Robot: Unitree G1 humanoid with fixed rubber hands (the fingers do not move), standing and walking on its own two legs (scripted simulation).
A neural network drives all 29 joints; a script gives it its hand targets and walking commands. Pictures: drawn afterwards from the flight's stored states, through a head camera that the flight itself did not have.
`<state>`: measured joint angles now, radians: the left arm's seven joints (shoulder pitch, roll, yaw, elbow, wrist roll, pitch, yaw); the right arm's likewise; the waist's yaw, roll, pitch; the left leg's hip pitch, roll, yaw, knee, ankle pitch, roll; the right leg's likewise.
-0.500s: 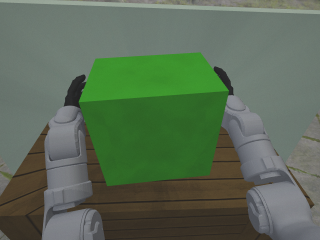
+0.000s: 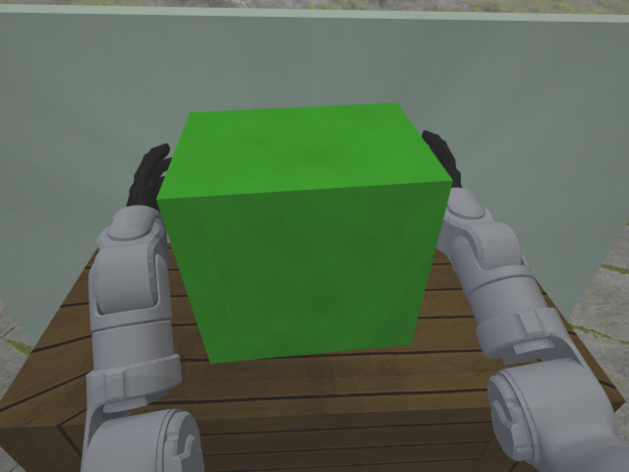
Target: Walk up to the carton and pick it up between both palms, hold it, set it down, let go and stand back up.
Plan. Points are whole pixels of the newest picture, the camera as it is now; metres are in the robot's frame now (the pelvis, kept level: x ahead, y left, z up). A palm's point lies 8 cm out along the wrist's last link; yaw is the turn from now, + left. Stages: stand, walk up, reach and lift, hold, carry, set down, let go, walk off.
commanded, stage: hold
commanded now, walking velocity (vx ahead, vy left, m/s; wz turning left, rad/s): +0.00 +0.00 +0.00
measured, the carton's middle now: (304, 232) +0.36 +0.00 +0.19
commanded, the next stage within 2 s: none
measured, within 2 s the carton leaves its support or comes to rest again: neither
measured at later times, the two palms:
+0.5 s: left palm (146, 207) +0.35 +0.17 +0.24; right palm (441, 189) +0.37 -0.17 +0.24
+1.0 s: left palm (149, 206) +0.35 +0.17 +0.24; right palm (443, 189) +0.37 -0.17 +0.24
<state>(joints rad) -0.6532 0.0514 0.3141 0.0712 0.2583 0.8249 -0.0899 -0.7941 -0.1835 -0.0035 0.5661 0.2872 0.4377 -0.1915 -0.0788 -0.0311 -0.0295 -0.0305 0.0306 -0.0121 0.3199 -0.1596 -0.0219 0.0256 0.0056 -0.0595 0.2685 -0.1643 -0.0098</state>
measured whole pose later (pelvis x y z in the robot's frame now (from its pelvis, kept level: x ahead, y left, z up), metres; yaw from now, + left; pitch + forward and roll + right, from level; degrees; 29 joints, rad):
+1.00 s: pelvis +0.00 +0.00 +0.00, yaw +0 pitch -7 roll +0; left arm -0.68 0.06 0.31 0.09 0.25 0.84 -0.08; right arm -0.82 -0.18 -0.02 0.58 0.28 0.46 -0.18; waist -0.08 -0.03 -0.05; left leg -0.04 0.03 -0.02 0.31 -0.15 -0.03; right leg 0.01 0.01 -0.05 0.27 -0.17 -0.01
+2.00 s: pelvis +0.00 +0.00 +0.00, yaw +0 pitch -6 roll +0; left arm -0.71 0.07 0.32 0.13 0.25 0.84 -0.09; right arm -0.84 -0.18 -0.03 0.62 0.28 0.47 -0.18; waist -0.07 -0.04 -0.06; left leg -0.05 0.03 -0.03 0.31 -0.14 -0.03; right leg -0.01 0.01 -0.04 0.28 -0.16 -0.02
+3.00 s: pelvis +0.00 +0.00 +0.00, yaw +0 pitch -6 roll +0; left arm -0.71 0.07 0.31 0.13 0.25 0.83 -0.08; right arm -0.84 -0.19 -0.02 0.62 0.29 0.47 -0.19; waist -0.07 -0.03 -0.07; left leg -0.06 0.03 -0.03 0.30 -0.14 -0.03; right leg -0.01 0.02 -0.04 0.27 -0.16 -0.02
